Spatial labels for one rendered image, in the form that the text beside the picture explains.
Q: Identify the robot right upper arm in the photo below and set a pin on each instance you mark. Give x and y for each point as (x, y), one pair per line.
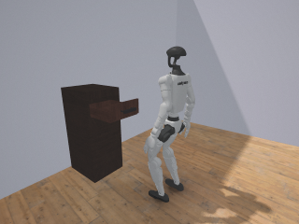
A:
(190, 98)

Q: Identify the robot right hand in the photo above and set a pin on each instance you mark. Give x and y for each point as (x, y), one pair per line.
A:
(187, 126)

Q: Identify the handle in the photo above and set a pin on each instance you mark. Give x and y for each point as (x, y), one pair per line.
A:
(132, 109)

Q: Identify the robot left thigh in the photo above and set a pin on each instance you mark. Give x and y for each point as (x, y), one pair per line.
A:
(163, 137)

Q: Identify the drawer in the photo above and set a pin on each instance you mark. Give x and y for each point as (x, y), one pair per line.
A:
(110, 110)

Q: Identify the robot right forearm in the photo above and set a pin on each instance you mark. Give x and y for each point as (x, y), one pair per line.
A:
(188, 112)

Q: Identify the robot left hand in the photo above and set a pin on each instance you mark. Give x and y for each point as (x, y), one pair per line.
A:
(152, 143)

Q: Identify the robot left upper arm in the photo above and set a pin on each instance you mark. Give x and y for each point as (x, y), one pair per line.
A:
(165, 83)

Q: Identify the robot left forearm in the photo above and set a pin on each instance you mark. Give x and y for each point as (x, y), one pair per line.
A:
(159, 124)

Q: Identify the robot torso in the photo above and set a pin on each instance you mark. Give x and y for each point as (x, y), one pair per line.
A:
(178, 90)

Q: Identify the cabinet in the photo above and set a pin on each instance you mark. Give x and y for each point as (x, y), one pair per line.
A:
(94, 145)

